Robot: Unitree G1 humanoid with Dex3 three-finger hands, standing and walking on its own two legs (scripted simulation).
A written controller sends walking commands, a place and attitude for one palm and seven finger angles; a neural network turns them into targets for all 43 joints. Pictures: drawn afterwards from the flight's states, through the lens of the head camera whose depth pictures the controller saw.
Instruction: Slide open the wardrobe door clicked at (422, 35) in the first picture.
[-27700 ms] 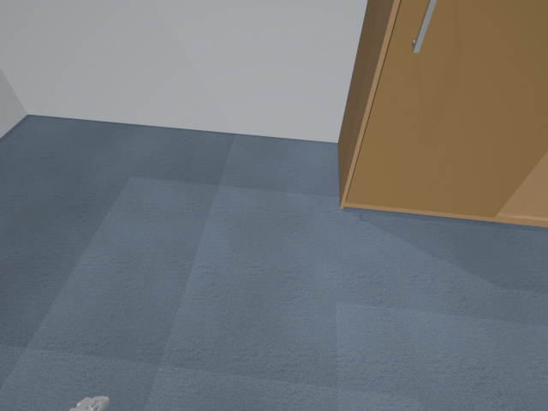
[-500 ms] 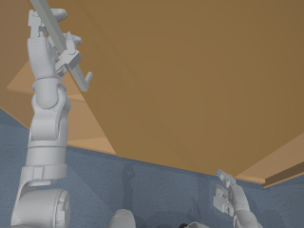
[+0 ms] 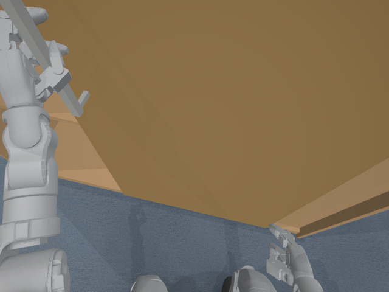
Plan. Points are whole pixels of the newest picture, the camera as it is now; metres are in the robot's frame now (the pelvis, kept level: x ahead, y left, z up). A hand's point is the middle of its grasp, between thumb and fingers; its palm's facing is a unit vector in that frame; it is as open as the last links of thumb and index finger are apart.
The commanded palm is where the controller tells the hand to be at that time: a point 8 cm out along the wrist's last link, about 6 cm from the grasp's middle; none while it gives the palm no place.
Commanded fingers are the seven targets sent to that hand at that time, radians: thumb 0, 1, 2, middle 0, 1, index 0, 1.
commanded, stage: stop walking and hold the door there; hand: left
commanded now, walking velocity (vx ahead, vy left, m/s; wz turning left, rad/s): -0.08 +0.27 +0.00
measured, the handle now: (48, 44) +0.41 +0.34 +0.19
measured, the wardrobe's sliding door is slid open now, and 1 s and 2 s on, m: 0.53 0.53 0.53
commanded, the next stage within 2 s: none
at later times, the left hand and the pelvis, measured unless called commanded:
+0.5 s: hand (58, 69) +0.37 +0.31 +0.18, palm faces +0.54 -0.82 -0.17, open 6.5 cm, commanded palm +0.33 +0.34 +0.14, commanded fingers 0.00 0.90 0.90 -0.45 -1.40 -0.45 -1.40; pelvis -0.04 -0.02 -0.02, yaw -4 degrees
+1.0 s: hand (56, 68) +0.37 +0.30 +0.19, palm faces +0.49 -0.85 -0.18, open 6.2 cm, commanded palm +0.33 +0.34 +0.14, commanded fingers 0.00 0.90 0.90 -0.45 -1.40 -0.45 -1.40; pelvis -0.07 +0.00 -0.01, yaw -9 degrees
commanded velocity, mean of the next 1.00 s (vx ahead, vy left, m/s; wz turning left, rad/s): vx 0.07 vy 0.05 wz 0.00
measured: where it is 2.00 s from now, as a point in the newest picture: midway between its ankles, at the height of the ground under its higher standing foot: outside the picture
